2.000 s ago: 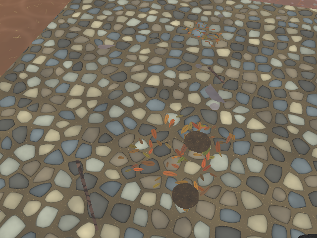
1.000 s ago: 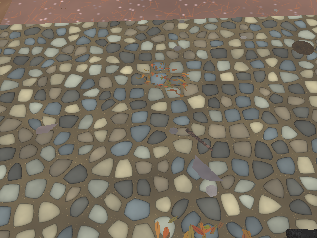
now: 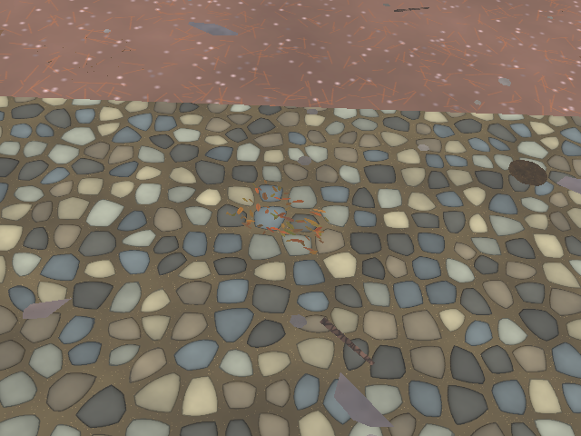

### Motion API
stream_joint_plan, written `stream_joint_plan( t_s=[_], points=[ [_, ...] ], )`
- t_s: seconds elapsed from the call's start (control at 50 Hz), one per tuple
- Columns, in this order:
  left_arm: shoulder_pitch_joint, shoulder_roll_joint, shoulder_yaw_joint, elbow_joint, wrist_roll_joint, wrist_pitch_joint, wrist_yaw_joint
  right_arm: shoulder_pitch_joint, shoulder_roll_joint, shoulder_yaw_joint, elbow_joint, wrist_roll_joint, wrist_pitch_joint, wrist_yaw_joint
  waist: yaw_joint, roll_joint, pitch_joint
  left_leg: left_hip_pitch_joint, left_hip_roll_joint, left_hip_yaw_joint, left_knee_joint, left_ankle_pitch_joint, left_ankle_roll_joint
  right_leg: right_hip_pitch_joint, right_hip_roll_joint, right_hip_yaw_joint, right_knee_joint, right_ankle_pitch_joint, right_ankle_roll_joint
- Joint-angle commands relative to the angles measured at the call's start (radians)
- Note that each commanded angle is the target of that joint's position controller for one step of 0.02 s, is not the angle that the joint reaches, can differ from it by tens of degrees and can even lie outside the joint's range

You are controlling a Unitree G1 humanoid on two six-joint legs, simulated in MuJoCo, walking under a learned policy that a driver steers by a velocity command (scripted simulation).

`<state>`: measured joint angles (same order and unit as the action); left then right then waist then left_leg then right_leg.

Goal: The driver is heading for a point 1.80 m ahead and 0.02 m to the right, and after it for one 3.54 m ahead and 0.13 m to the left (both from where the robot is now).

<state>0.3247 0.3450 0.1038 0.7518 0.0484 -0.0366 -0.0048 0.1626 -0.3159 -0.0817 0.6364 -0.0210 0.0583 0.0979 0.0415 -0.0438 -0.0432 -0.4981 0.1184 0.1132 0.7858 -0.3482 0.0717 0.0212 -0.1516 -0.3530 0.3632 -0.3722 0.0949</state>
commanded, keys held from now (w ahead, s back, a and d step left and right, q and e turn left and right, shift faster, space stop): w+q+shift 0.26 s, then w+e+shift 0.36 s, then e+shift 0.38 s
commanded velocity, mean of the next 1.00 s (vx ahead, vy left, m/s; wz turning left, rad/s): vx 0.75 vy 0.00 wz -0.06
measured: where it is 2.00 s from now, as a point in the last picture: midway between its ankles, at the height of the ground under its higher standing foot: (226, 292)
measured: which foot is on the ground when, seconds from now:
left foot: up 0.00-0.02, down 0.04-0.52, up 0.54-0.88, down 0.90-1.00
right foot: down 0.00-0.04, up 0.06-0.48, down 0.50-0.90, up 0.92-1.00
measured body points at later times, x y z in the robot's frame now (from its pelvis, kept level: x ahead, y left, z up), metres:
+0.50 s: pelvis +0.37 +0.12 -0.03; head +0.40 +0.14 +0.42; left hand +0.51 +0.41 -0.11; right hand +0.41 -0.17 -0.15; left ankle +0.07 +0.10 -0.71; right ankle +0.55 +0.11 -0.73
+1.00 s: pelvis +0.76 +0.24 -0.01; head +0.81 +0.23 +0.44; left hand +0.83 +0.53 -0.13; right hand +0.99 -0.01 -0.07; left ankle +0.91 +0.35 -0.73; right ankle +0.62 +0.13 -0.62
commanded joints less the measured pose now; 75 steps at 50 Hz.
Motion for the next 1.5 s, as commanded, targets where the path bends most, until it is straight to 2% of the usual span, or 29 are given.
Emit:
stream_joint_plan(
  t_s=[0.02, 0.04, 0.06, 0.08, 0.14, 0.22, 0.38, 0.44, 0.48, 0.5, 0.52, 0.54, 0.56, 0.62, 0.74, 0.76, 0.86, 0.9, 0.92, 0.94, 1.0, 1.04, 1.1, 1.32, 1.34, 1.36, 1.38, 1.44, 1.5],
  points=[
    [-0.126, 0.144, 0.027, -0.073, -0.011, 0.004, -0.013, 0.103, -0.078, -0.021, -0.015, 0.001, -0.020, -0.014, -0.144, -0.019, 0.066, 0.260, -0.131, 0.129, -0.089, -0.022, 0.064, -0.211, -0.170, 0.058, 0.080, 0.104, -0.156],
    [-0.139, 0.111, 0.014, -0.080, -0.005, 0.008, -0.017, 0.378, -0.133, -0.051, 0.091, 0.002, -0.032, -0.041, -0.270, 0.143, -0.042, 0.536, -0.205, 0.078, -0.130, -0.104, 0.095, -0.337, -0.094, 0.000, 0.521, 0.384, -0.139],
    [-0.204, -0.049, -0.034, -0.149, 0.004, 0.000, -0.024, 0.429, -0.245, -0.062, 0.100, 0.008, -0.038, -0.061, -0.260, 0.449, 0.011, 0.636, 0.038, -0.389, -0.346, -0.376, 0.149, -0.747, 0.034, 0.058, 0.908, -0.181, -0.083],
    [-0.306, -0.015, -0.036, -0.246, 0.020, -0.018, -0.028, 0.323, -0.303, -0.061, 0.016, 0.017, -0.047, -0.070, -0.233, 0.418, -0.027, 0.653, 0.136, -0.900, -0.608, -0.518, 0.239, -1.000, 0.158, 0.333, 1.053, -0.205, -0.051],
    [-0.215, 0.072, -0.033, -0.183, 0.025, -0.049, -0.027, 0.250, -0.217, -0.041, 0.015, -0.003, -0.062, -0.087, -0.119, 0.109, 0.047, 0.537, 0.135, -0.677, -0.560, -0.268, 0.212, -0.942, 0.023, 0.394, 0.936, 0.049, -0.070],
    [-0.208, 0.063, -0.044, -0.155, 0.023, 0.004, -0.035, 0.212, -0.152, -0.013, 0.021, 0.014, -0.110, -0.084, -0.054, 0.073, 0.121, 0.348, 0.008, -0.520, -0.645, -0.091, 0.213, -0.813, 0.027, 0.371, 0.767, 0.168, -0.034],
    [-0.450, -0.017, -0.086, -0.184, -0.020, -0.008, -0.055, 0.351, -0.104, 0.012, 0.151, 0.033, -0.161, -0.087, -0.139, 0.082, 0.156, 0.504, -0.028, -0.274, -0.745, 0.607, 0.118, -0.658, 0.124, 0.211, 0.237, 0.498, -0.129],
    [-0.338, 0.033, -0.069, -0.153, -0.027, -0.011, -0.041, 0.323, -0.173, 0.001, 0.179, 0.004, -0.166, -0.102, -0.052, 0.162, 0.057, 0.650, 0.031, -0.193, -0.599, 1.200, 0.065, -0.474, 0.212, 0.198, 0.206, 0.382, -0.208],
    [0.000, 0.104, -0.037, -0.049, -0.042, -0.005, -0.021, 0.266, -0.201, -0.011, 0.179, -0.042, -0.140, -0.120, 0.111, 0.196, -0.095, 0.665, 0.055, -0.142, -0.225, 1.480, 0.050, -0.204, 0.283, 0.194, 0.257, 0.225, -0.242],
    [0.224, 0.130, -0.020, 0.018, -0.040, -0.001, -0.007, 0.205, -0.204, -0.011, 0.171, -0.049, -0.128, -0.126, 0.231, 0.145, -0.160, 0.519, 0.026, -0.088, 0.109, 1.391, 0.038, 0.031, 0.248, 0.238, 0.228, 0.165, -0.264],
    [0.323, 0.223, 0.016, 0.042, -0.024, 0.005, 0.005, 0.211, -0.104, 0.014, 0.124, -0.023, -0.137, -0.112, 0.213, -0.081, -0.213, 0.145, -0.114, -0.084, 0.608, 0.818, -0.010, 0.276, 0.063, 0.617, 0.223, -0.188, -0.386],
    [0.211, 0.217, 0.014, 0.048, -0.025, 0.009, -0.009, 0.285, -0.032, 0.038, 0.101, -0.010, -0.167, -0.081, 0.058, -0.316, -0.234, -0.174, -0.285, -0.174, 0.789, -0.049, -0.038, 0.345, -0.107, 1.249, -0.056, -0.305, -0.508],
    [0.080, 0.150, 0.008, 0.018, -0.029, 0.002, -0.021, 0.195, -0.078, 0.047, 0.083, -0.021, -0.179, -0.088, 0.052, -0.131, -0.116, -0.255, -0.206, -0.255, 0.793, 0.037, -0.011, 0.243, -0.104, 1.263, -0.120, -0.314, -0.503],
    [0.071, 0.046, -0.020, 0.065, -0.032, -0.016, -0.012, 0.036, -0.085, 0.065, 0.026, -0.050, -0.181, -0.083, -0.025, 0.111, 0.063, -0.155, -0.088, -0.250, 0.561, 0.085, -0.027, -0.140, -0.003, 0.962, -0.161, -0.084, -0.424],
    [0.062, 0.111, -0.007, 0.077, -0.046, -0.045, -0.009, -0.129, -0.002, 0.116, -0.078, -0.033, -0.144, -0.075, -0.070, 0.047, 0.150, 0.071, -0.116, -0.089, 0.017, 0.249, -0.118, -0.467, 0.166, 0.625, -0.117, 0.865, -0.344],
    [0.070, 0.062, -0.014, 0.035, -0.111, -0.056, 0.010, -0.240, 0.004, 0.104, -0.122, 0.000, -0.187, -0.089, -0.004, 0.095, 0.124, 0.115, -0.186, -0.127, -0.126, 0.326, -0.123, -0.484, 0.200, 0.671, -0.114, 0.688, -0.297],
    [0.108, 0.096, 0.006, 0.051, -0.095, -0.008, 0.040, -0.174, -0.081, 0.039, -0.147, 0.025, -0.193, -0.126, -0.041, -0.051, -0.031, 0.400, -0.228, -0.204, -0.397, 0.592, -0.112, -0.320, 0.241, 0.751, 0.160, 0.547, -0.148],
    [0.059, 0.008, -0.015, -0.022, -0.070, 0.009, 0.044, 0.135, -0.121, 0.019, -0.077, -0.002, -0.177, -0.135, -0.165, 0.010, -0.259, 0.789, 0.025, -0.349, -0.288, 0.860, -0.020, -0.448, 0.309, 0.652, 0.650, 0.162, -0.057],
    [0.271, -0.090, -0.047, -0.029, -0.061, 0.014, 0.039, 0.171, -0.126, 0.035, -0.088, -0.037, -0.160, -0.126, -0.071, 0.280, -0.436, 0.982, 0.353, -0.678, -0.185, 1.298, 0.150, -0.616, 0.375, 0.619, 0.980, -0.474, -0.036],
    [0.383, 0.011, -0.047, -0.040, -0.071, 0.025, 0.025, 0.134, -0.133, 0.020, -0.078, -0.013, -0.143, -0.112, -0.031, 0.329, -0.542, 0.957, 0.465, -0.837, -0.223, 1.073, 0.256, -0.639, 0.244, 0.598, 1.175, -0.368, -0.017],
    [0.099, 0.122, 0.003, -0.091, -0.087, 0.073, 0.049, -0.100, -0.004, 0.043, -0.117, 0.005, -0.101, -0.133, -0.028, 0.110, -0.147, 0.488, 0.201, -0.490, -0.417, 0.441, 0.166, -0.723, 0.114, 0.450, 1.113, -0.089, 0.020],
    [0.056, 0.053, -0.009, -0.137, -0.083, 0.089, 0.049, -0.137, -0.028, 0.029, -0.077, -0.002, -0.098, -0.129, 0.004, 0.142, -0.012, 0.270, 0.130, -0.315, -0.474, 0.512, 0.136, -0.643, 0.084, 0.415, 0.948, -0.077, 0.018],
    [-0.007, -0.004, -0.025, -0.183, -0.067, 0.076, 0.043, -0.106, -0.083, -0.002, -0.024, -0.006, -0.112, -0.130, -0.011, 0.141, -0.055, 0.292, 0.172, -0.241, -0.505, 0.674, 0.179, -0.610, 0.050, 0.394, 0.768, -0.006, 0.005],
    [-0.161, 0.093, 0.021, -0.251, -0.070, 0.119, -0.017, -0.094, -0.163, -0.046, 0.039, 0.052, -0.085, -0.097, -0.021, 0.122, -0.026, 0.342, 0.193, 0.013, -0.354, 0.312, 0.040, -0.326, 0.110, 0.273, 0.206, 0.166, -0.136],
    [-0.100, 0.134, 0.041, -0.238, -0.067, 0.118, -0.005, -0.038, -0.136, -0.042, 0.062, 0.048, -0.082, -0.091, -0.004, 0.051, -0.042, 0.273, 0.145, 0.060, -0.216, 0.252, -0.019, -0.197, 0.112, 0.329, 0.120, 0.287, -0.178],
    [-0.029, 0.296, 0.084, -0.243, -0.066, 0.113, 0.019, -0.003, -0.098, -0.031, 0.032, 0.010, -0.081, -0.087, -0.021, -0.276, -0.057, -0.029, 0.000, 0.148, 0.137, -0.139, -0.126, 0.026, -0.120, 0.701, 0.069, 0.745, -0.310],
    [-0.057, 0.300, 0.071, -0.276, -0.034, 0.085, 0.015, -0.096, -0.083, -0.019, -0.025, -0.011, -0.083, -0.095, 0.007, -0.278, -0.132, -0.237, -0.116, -0.062, 0.362, -0.328, -0.161, 0.052, -0.211, 0.947, 0.029, 0.690, -0.482],
    [-0.156, 0.129, 0.016, -0.266, -0.054, 0.048, 0.019, -0.083, -0.123, -0.027, 0.024, 0.027, -0.069, -0.115, -0.018, -0.031, -0.119, -0.226, -0.046, -0.155, 0.394, -0.145, -0.129, -0.025, -0.136, 0.671, 0.045, 0.665, -0.360],
    [-0.242, 0.046, -0.028, -0.252, -0.031, 0.051, 0.033, -0.010, -0.084, -0.011, 0.063, 0.026, -0.054, -0.108, -0.065, -0.067, -0.141, -0.015, -0.045, -0.116, 0.293, -0.046, -0.154, -0.165, -0.074, 0.518, 0.050, 0.704, -0.325]
  ],
)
